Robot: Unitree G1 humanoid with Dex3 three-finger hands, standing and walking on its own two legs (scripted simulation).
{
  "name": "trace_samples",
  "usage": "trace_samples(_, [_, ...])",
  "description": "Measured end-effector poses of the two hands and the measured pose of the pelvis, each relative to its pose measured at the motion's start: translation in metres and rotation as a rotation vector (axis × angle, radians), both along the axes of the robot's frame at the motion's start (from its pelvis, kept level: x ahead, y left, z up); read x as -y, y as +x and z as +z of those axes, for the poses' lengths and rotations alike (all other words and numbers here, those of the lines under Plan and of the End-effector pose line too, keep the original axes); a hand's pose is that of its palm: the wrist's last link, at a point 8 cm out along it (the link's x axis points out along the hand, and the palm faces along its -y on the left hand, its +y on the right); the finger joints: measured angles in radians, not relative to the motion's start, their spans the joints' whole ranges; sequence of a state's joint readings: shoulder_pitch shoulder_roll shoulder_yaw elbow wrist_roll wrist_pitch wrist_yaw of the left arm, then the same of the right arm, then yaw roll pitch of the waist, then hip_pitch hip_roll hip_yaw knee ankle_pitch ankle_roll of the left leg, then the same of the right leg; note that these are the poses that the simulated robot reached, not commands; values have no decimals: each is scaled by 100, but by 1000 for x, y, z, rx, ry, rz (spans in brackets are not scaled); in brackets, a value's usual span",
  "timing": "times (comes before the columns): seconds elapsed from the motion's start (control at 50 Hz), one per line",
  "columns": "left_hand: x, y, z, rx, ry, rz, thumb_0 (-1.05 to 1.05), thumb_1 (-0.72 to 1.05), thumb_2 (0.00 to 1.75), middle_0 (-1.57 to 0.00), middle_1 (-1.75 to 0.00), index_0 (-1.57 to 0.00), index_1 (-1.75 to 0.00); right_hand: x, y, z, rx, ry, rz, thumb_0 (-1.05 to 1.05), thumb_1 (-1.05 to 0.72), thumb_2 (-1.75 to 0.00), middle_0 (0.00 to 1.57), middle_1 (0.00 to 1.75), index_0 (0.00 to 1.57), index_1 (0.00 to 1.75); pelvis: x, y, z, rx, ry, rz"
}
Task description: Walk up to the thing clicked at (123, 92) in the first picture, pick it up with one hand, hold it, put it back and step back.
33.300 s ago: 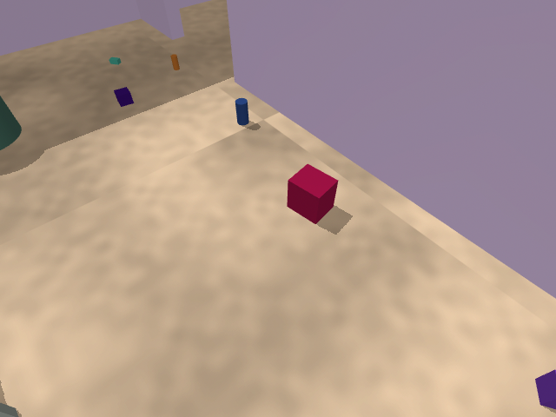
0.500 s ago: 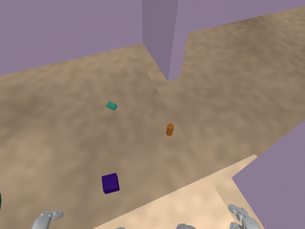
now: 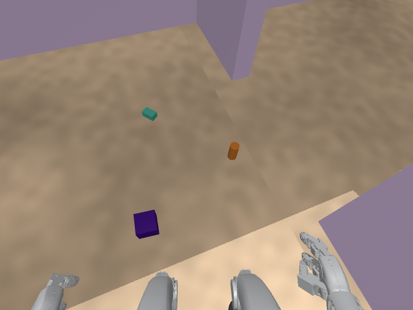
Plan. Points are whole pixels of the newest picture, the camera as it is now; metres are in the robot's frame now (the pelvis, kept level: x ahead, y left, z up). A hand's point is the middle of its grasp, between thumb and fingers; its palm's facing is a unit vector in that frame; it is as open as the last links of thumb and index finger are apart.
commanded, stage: rise first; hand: left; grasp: from above
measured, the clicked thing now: (146, 224) +0.44 +0.21 -0.63
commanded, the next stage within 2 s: approach in 1.86 s
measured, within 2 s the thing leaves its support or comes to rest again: neither
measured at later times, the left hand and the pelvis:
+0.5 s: hand (105, 263) +0.26 +0.27 -0.33, palm faces -0.44 -0.37 -0.82, open 13.9 cm; pelvis -0.06 -0.01 -0.19, yaw -2 degrees
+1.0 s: hand (114, 242) +0.33 +0.28 -0.43, palm faces -0.44 -0.06 -0.90, open 14.0 cm; pelvis -0.09 +0.00 -0.28, yaw -4 degrees
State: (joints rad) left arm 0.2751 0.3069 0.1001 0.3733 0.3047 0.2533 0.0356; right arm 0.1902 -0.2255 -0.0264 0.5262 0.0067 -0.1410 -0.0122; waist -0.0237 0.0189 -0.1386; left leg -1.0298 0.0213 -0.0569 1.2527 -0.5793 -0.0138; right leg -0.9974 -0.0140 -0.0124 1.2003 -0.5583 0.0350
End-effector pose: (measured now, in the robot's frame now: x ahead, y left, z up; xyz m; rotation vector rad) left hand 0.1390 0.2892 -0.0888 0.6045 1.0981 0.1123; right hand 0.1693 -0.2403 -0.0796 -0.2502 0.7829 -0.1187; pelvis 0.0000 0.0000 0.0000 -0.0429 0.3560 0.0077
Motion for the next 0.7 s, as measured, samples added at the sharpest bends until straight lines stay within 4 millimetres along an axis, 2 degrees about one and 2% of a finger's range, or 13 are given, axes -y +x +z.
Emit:
trace_samples(0.08, [-4,8,-20,-3,48,-70,0,-48,93,-5,-107,-6,-106,2,1,-17,12,-9,19,1,-85,-88,21,30,20,30,1,-5,-18,-39,1,0])
trace_samples(0.14, [-9,19,-43,8,97,-133,0,-48,94,-4,-107,-6,-106,7,1,-38,9,-17,34,1,-84,-88,21,30,20,30,1,-11,-38,-77,3,-2])
trace_samples(0.24, [-9,49,-87,51,176,-274,0,-48,95,-4,-106,-6,-105,17,-6,-88,-28,-31,46,1,-83,-88,21,30,20,30,3,-23,-79,-144,5,-6])
trace_samples(0.34, [-3,83,-131,107,267,-407,0,-47,96,-5,-105,-5,-105,26,-20,-145,-91,-34,40,1,-82,-88,21,30,20,30,5,-36,-124,-203,4,-14])
trace_samples(0.44, [1,112,-170,156,349,-513,0,-47,97,-4,-106,-5,-106,32,-48,-202,-183,-26,32,1,-82,-88,21,30,20,30,6,-52,-166,-236,2,-21])
trace_samples(0.54, [2,136,-201,192,424,-602,0,-47,99,-4,-106,-5,-106,34,-85,-249,-283,-19,10,1,-82,-88,21,30,20,30,7,-68,-204,-242,-4,-26])
trace_samples(0.62, [2,152,-220,210,464,-660,0,-48,99,-4,-107,-6,-107,35,-116,-274,-354,-19,-21,1,-83,-88,21,30,20,30,6,-78,-227,-236,-10,-28])
trace_samples(0.7, [2,164,-235,215,497,-720,0,-47,99,-5,-108,-6,-107,35,-145,-289,-411,-26,-56,1,-83,-88,21,30,20,30,5,-85,-244,-227,-17,-30])
